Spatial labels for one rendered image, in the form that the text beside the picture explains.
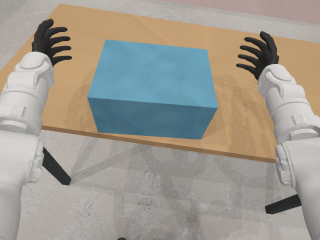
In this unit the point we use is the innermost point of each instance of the carton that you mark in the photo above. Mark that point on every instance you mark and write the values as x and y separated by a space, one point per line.
153 90

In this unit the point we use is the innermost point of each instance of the table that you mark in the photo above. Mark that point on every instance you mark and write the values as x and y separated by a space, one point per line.
241 126

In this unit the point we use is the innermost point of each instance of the right robot hand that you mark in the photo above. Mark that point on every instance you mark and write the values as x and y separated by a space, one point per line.
267 56

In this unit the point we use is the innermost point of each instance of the right robot forearm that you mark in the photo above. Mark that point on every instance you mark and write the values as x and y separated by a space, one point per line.
288 107

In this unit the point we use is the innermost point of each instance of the left robot forearm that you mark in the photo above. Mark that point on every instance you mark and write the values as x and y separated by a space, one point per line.
25 93

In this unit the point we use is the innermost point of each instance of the right robot upper arm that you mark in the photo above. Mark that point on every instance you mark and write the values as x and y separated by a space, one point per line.
298 166

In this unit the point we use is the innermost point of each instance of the left robot hand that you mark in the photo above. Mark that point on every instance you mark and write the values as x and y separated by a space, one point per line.
43 42

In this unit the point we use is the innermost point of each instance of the left robot upper arm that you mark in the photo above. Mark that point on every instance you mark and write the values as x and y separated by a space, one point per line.
21 159

